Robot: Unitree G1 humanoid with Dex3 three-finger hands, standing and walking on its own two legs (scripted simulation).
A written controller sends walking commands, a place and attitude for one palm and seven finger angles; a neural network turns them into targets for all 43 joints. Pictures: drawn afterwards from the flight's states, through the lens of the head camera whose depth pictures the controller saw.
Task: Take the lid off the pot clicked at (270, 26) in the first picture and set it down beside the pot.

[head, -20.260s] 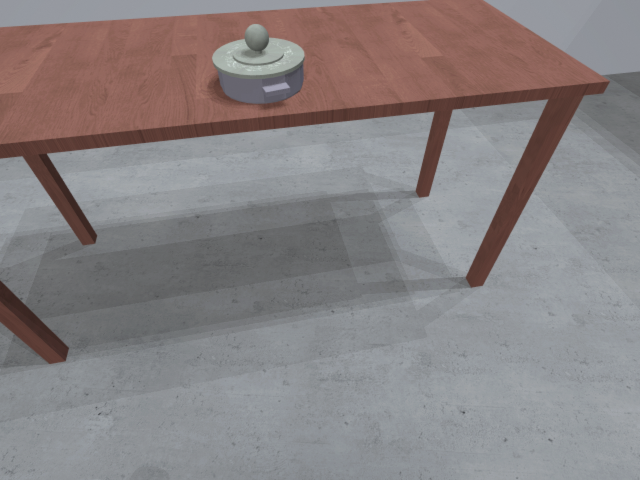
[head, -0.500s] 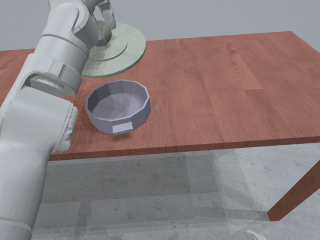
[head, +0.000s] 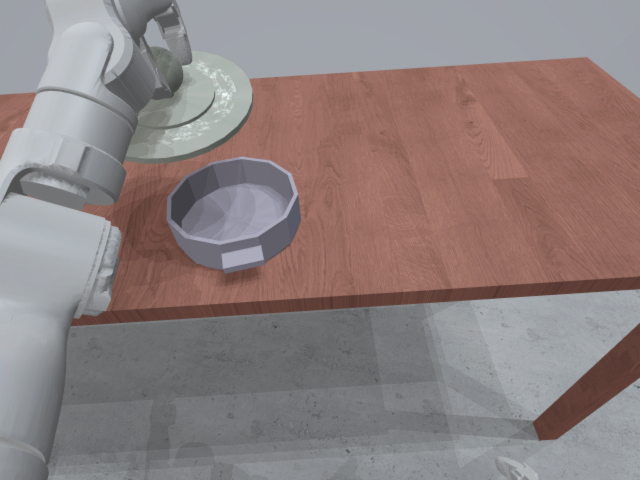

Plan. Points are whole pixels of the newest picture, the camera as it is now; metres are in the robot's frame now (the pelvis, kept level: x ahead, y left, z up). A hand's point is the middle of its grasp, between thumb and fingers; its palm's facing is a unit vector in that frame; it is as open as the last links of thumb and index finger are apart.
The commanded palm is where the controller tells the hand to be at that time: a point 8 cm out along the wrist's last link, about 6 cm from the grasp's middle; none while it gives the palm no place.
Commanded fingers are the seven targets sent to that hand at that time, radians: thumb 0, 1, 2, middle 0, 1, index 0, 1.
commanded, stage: move the lid sideways beside the pot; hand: left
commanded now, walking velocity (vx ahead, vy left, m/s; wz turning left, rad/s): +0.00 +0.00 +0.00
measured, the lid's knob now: (159, 71) +0.48 +0.19 +0.30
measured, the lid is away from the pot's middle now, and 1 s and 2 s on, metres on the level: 0.05 0.17 0.22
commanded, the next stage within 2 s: lower the lid onto the table in 1.70 s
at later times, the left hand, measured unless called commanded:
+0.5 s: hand (80, 71) +0.44 +0.24 +0.32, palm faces -0.10 -0.14 -0.99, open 8.1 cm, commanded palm +0.42 +0.24 +0.39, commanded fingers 0.00 0.52 1.07 -0.86 -1.04 -0.86 -1.03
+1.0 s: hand (30, 72) +0.43 +0.29 +0.32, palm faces -0.09 -0.13 -0.99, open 8.1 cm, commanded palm +0.41 +0.29 +0.39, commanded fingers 0.00 0.52 1.07 -0.86 -1.04 -0.86 -1.03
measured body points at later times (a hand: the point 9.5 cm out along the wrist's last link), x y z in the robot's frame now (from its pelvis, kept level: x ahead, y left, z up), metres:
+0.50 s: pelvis -0.01 +0.01 +0.00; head +0.00 -0.01 +0.45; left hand +0.44 +0.25 +0.37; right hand +0.12 -0.25 -0.12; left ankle +0.02 +0.10 -0.75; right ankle -0.05 -0.12 -0.75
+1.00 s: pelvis -0.01 +0.01 +0.00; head +0.01 -0.01 +0.45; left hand +0.43 +0.29 +0.38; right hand +0.10 -0.26 -0.12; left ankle +0.02 +0.10 -0.75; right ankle -0.05 -0.12 -0.75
